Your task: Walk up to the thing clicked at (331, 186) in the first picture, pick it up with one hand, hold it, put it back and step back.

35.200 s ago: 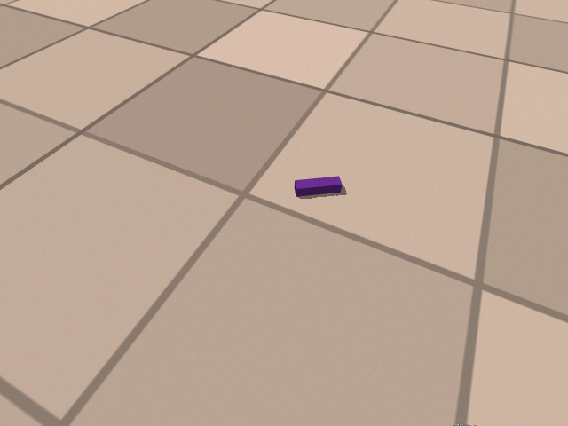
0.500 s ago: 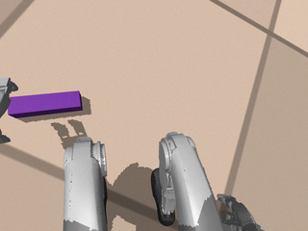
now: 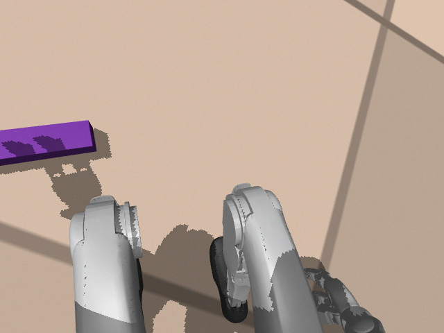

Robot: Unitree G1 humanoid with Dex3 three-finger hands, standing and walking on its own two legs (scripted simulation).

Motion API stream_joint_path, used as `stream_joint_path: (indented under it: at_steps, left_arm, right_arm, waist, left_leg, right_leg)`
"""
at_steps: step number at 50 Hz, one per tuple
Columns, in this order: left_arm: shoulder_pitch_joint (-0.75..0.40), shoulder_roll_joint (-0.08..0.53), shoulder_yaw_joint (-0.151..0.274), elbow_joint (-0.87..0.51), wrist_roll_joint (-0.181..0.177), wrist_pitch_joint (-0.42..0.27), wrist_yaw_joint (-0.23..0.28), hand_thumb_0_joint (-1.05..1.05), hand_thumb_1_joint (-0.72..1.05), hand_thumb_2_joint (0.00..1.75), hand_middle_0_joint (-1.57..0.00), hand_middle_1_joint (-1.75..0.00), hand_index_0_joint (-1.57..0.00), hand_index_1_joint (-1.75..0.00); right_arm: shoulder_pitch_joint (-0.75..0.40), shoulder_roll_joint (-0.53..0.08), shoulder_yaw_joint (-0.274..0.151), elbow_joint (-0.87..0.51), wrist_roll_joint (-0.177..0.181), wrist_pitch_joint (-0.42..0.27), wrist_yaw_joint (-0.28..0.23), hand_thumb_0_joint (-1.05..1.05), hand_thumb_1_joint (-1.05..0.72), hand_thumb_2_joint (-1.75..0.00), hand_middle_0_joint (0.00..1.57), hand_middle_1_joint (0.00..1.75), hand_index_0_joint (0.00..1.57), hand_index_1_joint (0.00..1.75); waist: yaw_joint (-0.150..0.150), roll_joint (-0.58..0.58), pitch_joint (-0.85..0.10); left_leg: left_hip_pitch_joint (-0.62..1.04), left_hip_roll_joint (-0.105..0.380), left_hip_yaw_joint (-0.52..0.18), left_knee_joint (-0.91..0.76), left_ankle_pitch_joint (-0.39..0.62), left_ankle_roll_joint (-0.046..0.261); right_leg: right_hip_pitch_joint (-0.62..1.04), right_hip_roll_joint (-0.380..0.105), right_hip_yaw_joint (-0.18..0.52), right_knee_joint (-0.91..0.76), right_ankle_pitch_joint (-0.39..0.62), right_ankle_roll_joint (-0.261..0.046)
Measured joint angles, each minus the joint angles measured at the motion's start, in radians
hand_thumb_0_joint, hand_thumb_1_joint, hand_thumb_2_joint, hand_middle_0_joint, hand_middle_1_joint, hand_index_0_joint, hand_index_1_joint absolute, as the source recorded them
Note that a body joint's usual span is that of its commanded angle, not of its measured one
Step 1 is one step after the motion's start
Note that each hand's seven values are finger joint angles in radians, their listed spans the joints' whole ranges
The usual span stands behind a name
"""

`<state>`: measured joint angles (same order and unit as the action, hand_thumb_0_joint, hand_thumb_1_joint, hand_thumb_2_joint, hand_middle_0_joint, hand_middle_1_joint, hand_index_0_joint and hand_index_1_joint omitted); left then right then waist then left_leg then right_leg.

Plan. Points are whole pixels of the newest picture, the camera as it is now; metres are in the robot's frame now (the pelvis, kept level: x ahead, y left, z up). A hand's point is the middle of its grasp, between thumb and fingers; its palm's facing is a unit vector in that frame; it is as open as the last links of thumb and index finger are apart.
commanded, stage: rise first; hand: left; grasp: from above
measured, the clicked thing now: (37, 143) +0.45 +0.34 -0.31
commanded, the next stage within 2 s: approach in 1.88 s
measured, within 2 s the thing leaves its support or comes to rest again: neither
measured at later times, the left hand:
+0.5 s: hand out of the picture +0.40 +0.37 -0.19, palm faces -0.44 -0.13 -0.89, open 14.2 cm
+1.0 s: hand out of the picture +0.41 +0.37 -0.20, palm faces -0.43 -0.13 -0.89, open 14.2 cm
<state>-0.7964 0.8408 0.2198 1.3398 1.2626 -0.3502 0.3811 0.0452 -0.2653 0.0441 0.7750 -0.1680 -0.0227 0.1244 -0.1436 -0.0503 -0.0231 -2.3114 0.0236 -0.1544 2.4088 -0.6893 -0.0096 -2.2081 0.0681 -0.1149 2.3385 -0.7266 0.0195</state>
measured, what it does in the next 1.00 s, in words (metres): stands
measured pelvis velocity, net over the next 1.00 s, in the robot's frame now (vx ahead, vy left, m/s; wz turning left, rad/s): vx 0.00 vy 0.00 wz -0.03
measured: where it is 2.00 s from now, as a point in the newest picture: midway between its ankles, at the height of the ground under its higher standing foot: (182, 301)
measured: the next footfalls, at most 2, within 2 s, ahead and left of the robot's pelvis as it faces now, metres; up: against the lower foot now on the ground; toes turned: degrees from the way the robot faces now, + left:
none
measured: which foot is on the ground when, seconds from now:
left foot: down 0.00-1.00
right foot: down 0.00-1.00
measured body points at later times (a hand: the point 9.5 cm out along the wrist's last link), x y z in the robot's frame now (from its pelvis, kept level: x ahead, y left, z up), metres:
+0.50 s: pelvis +0.00 +0.00 -0.01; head +0.24 +0.10 +0.36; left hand +0.42 +0.38 -0.14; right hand +0.10 -0.27 -0.12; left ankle +0.07 +0.13 -0.30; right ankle +0.09 -0.11 -0.30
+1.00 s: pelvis +0.00 +0.00 -0.02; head +0.24 +0.10 +0.35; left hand +0.42 +0.37 -0.15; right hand +0.08 -0.27 -0.12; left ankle +0.07 +0.13 -0.30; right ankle +0.09 -0.11 -0.30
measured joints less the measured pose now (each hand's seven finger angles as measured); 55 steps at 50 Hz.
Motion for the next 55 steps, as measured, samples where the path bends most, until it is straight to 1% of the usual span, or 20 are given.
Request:
stream_joint_path:
  at_steps: [6, 11, 23, 36, 42, 50, 55]
  left_arm:
    - [0.004, 0.006, 0.005, -0.007, -0.006, 0.001, 0.000, 0.00, -0.55, 1.02, -0.08, -1.00, -0.07, -1.01]
    - [-0.001, 0.013, 0.009, 0.001, -0.005, 0.001, 0.003, 0.00, -0.54, 1.01, -0.08, -1.00, -0.07, -1.01]
    - [-0.019, 0.032, -0.002, 0.040, 0.005, 0.006, 0.015, 0.00, -0.55, 1.02, -0.08, -1.00, -0.07, -1.01]
    - [-0.037, 0.049, 0.019, 0.086, 0.016, 0.003, 0.037, 0.00, -0.55, 1.03, -0.08, -1.00, -0.07, -1.02]
    - [-0.038, 0.056, 0.027, 0.096, 0.018, 0.005, 0.046, 0.00, -0.55, 1.03, -0.09, -1.00, -0.07, -1.02]
    - [-0.044, 0.063, 0.019, 0.100, 0.021, 0.016, 0.051, 0.00, -0.55, 1.03, -0.09, -1.00, -0.08, -1.02]
    - [-0.030, 0.057, 0.015, 0.080, 0.016, 0.027, 0.045, 0.00, -0.55, 1.03, -0.09, -0.99, -0.08, -1.02]
  right_arm:
    - [0.002, 0.001, 0.008, 0.000, -0.005, 0.006, 0.004, 0.00, -0.90, -0.90, 0.21, 0.30, 0.20, 0.30]
    - [0.006, 0.002, 0.015, -0.003, -0.007, 0.009, 0.006, 0.00, -0.90, -0.90, 0.21, 0.30, 0.20, 0.30]
    - [0.017, 0.002, 0.030, -0.011, 0.001, 0.002, 0.009, 0.00, -0.90, -0.90, 0.21, 0.30, 0.20, 0.30]
    - [0.023, -0.005, 0.051, -0.015, -0.006, -0.010, 0.014, 0.00, -0.90, -0.90, 0.21, 0.30, 0.20, 0.30]
    - [0.026, -0.006, 0.059, -0.012, -0.013, -0.014, 0.015, 0.00, -0.90, -0.90, 0.21, 0.30, 0.20, 0.30]
    - [0.030, -0.001, 0.063, -0.006, -0.019, -0.022, 0.018, 0.00, -0.90, -0.90, 0.21, 0.30, 0.20, 0.30]
    - [0.031, 0.002, 0.060, -0.009, -0.015, -0.024, 0.021, 0.00, -0.90, -0.90, 0.21, 0.30, 0.20, 0.30]
  waist:
    - [-0.004, -0.005, 0.008]
    - [-0.010, -0.008, 0.010]
    - [-0.028, -0.013, 0.017]
    - [-0.051, -0.015, 0.038]
    - [-0.055, -0.016, 0.044]
    - [-0.059, -0.020, 0.039]
    - [-0.058, -0.016, 0.033]
  left_leg:
    - [-0.003, 0.004, -0.006, 0.015, -0.009, 0.001]
    - [-0.008, 0.004, -0.010, 0.024, -0.010, 0.004]
    - [-0.015, 0.001, -0.015, 0.036, -0.003, 0.003]
    - [-0.023, 0.001, -0.027, 0.050, 0.004, -0.003]
    - [-0.029, 0.001, -0.030, 0.055, 0.007, -0.002]
    - [-0.031, -0.002, -0.030, 0.060, 0.003, 0.000]
    - [-0.028, -0.003, -0.030, 0.057, 0.001, 0.002]
  right_leg:
    - [-0.003, 0.005, -0.004, 0.009, -0.004, 0.003]
    - [-0.004, 0.007, -0.008, 0.013, -0.003, 0.006]
    - [-0.009, 0.006, -0.012, 0.022, 0.003, 0.006]
    - [-0.019, 0.010, -0.022, 0.032, 0.016, 0.003]
    - [-0.024, 0.011, -0.024, 0.035, 0.019, 0.006]
    - [-0.021, 0.009, -0.024, 0.037, 0.013, 0.008]
    - [-0.015, 0.008, -0.025, 0.033, 0.010, 0.009]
